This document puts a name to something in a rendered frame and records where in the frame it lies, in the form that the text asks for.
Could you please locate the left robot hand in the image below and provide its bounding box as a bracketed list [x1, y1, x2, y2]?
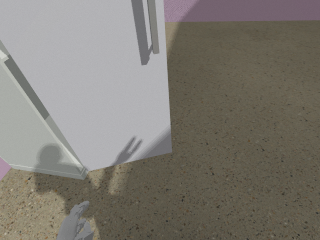
[56, 201, 94, 240]

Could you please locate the fridge door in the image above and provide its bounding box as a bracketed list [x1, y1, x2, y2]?
[0, 0, 172, 172]

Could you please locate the handle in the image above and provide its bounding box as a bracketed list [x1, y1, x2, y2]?
[147, 0, 160, 54]

